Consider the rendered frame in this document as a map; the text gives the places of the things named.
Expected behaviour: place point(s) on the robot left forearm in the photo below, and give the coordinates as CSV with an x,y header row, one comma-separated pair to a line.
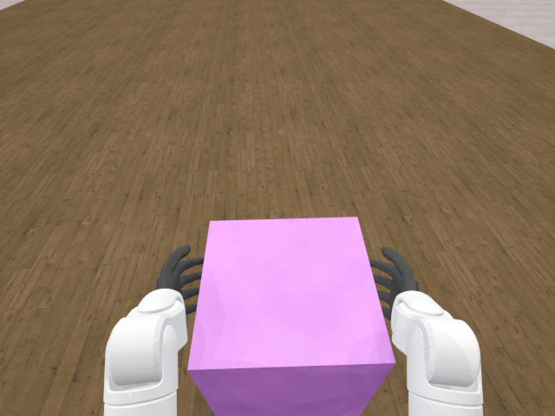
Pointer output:
x,y
141,359

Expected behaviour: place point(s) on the left robot hand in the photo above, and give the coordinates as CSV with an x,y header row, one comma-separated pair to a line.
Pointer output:
x,y
172,269

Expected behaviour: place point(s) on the robot right forearm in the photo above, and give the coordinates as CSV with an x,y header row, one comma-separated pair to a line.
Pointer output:
x,y
443,358

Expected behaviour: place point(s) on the right robot hand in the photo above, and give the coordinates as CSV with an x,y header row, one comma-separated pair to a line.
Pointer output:
x,y
403,279

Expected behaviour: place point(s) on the carton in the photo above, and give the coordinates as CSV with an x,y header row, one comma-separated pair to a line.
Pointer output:
x,y
288,320

